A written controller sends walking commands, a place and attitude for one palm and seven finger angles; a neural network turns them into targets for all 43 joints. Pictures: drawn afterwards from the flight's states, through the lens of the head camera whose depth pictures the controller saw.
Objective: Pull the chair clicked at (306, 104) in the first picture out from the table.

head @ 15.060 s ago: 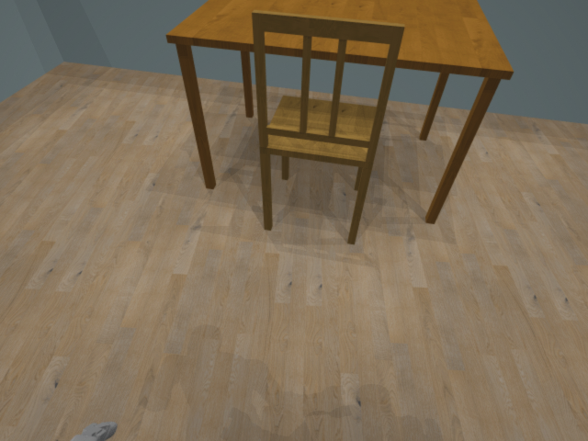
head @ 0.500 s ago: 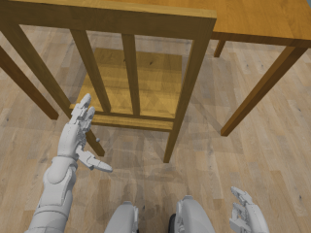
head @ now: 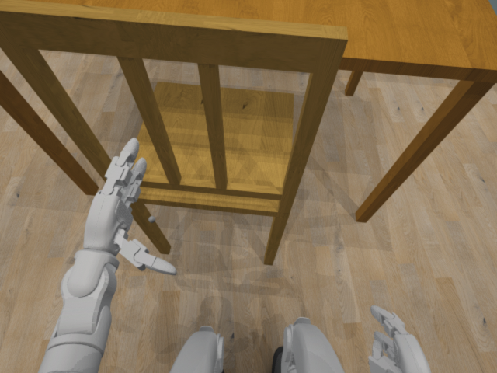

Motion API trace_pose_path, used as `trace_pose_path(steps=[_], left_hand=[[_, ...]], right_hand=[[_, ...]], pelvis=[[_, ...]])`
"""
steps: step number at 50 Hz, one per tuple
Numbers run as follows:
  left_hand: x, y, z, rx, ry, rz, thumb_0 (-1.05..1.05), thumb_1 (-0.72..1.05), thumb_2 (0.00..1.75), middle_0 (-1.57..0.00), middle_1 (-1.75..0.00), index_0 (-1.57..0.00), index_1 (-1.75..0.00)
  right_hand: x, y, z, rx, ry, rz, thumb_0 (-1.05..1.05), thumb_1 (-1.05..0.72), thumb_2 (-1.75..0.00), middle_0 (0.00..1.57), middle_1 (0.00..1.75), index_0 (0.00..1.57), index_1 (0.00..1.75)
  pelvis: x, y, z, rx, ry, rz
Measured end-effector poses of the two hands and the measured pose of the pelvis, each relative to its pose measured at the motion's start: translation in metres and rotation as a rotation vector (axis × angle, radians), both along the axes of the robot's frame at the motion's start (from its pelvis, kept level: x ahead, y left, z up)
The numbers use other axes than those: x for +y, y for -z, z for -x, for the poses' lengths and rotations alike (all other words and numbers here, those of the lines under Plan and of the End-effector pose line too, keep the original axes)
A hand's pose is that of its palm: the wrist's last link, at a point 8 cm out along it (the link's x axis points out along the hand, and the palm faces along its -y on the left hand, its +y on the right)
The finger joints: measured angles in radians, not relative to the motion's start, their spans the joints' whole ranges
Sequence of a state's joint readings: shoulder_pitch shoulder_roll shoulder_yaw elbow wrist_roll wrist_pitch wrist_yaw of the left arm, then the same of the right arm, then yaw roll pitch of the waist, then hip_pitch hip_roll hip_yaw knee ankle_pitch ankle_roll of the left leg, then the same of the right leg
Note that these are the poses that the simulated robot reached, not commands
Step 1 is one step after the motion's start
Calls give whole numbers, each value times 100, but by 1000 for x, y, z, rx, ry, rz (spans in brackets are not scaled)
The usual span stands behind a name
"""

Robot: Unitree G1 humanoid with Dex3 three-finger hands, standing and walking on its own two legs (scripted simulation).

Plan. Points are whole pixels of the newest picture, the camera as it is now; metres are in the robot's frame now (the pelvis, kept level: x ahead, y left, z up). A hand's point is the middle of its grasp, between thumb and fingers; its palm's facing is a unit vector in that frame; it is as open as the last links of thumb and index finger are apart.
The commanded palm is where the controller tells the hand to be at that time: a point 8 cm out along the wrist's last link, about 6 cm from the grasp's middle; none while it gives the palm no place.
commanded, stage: aim the fingers beside a spindle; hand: left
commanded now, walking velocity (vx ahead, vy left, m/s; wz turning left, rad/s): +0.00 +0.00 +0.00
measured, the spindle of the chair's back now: (157, 133) +0.49 +0.17 +0.05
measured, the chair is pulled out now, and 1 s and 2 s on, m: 0.00 -0.01 -0.09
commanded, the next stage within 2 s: push the fingers through the gap in 0.44 s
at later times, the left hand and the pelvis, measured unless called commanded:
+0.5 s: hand (166, 233) +0.33 +0.14 +0.00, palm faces -0.14 -0.99 -0.04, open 16.9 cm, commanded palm +0.32 +0.20 +0.02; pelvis +0.00 +0.00 +0.00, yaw +0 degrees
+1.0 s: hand (162, 199) +0.38 +0.15 +0.02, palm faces -0.08 -0.99 -0.06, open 16.8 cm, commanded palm +0.37 +0.20 +0.02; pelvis -0.01 -0.01 -0.01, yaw +0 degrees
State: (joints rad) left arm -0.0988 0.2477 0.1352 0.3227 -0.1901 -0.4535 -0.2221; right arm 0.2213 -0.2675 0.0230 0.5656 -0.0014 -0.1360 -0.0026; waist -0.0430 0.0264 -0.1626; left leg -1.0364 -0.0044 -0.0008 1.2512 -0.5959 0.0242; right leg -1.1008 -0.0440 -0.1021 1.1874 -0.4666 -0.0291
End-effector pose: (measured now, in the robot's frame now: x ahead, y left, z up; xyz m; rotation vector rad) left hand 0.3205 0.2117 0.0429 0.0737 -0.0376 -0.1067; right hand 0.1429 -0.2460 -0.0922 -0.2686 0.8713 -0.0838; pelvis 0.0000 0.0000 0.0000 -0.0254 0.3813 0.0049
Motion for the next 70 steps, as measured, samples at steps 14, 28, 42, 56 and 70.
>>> trace_pose_path(steps=[14, 28, 42, 56, 70], left_hand=[[-6, 1, 2, 6, 5, 0, -1, -50, 31, -6, -8, -6, -8], [-18, 19, 5, 72, 35, 8, -1, -50, 31, -6, -8, -6, -8], [-9, 24, -31, 115, -11, 3, -1, -50, 31, -6, -8, -5, -7], [-3, 17, -54, 35, -29, 6, -1, -50, 30, -6, -8, -9, -10], [-7, 19, -80, 40, -28, 16, -1, -50, 30, -6, -8, -5, -8]], right_hand=[[0, -1, 2, 3, 13, -4, 1, -90, -90, 20, 30, 20, 30], [-4, 1, -1, -14, 14, 5, 1, -90, -90, 20, 30, 20, 30], [-9, 9, 14, 36, 32, 3, 1, -90, -90, 20, 30, 20, 30], [-16, 17, 39, 119, 40, 32, 1, -90, -90, 20, 30, 20, 30], [-9, 21, 67, 170, 62, 28, 1, -90, -90, 20, 30, 20, 30]], pelvis=[[0, -1, -2, 3, 7, -2], [-2, 3, 1, 3, 5, -3], [-6, 4, 5, 16, 7, -6], [-5, 9, 11, 29, -3, -1], [2, 12, 18, 45, 6, 2]])
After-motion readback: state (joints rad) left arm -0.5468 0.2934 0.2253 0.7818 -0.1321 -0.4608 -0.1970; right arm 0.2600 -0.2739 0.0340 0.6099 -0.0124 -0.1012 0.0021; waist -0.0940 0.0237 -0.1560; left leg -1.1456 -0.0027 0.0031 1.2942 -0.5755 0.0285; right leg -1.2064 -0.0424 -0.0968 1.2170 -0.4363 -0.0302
